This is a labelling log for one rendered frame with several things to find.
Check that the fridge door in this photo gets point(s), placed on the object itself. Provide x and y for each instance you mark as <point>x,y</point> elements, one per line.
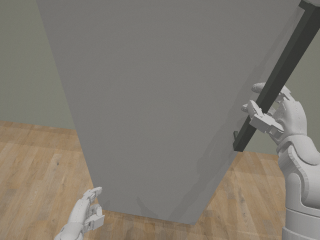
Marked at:
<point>155,90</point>

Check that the right robot hand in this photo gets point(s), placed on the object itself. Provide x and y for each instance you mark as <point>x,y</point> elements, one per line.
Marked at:
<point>289,119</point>

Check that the robot right forearm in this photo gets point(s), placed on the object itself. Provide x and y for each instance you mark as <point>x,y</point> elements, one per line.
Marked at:
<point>299,162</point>

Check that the handle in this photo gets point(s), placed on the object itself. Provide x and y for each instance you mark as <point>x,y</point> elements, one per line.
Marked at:
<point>298,43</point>

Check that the left robot hand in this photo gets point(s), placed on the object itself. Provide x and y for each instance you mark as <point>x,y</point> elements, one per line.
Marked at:
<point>90,217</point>

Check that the robot left forearm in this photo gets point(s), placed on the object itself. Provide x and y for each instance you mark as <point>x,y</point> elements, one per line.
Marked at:
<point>71,231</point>

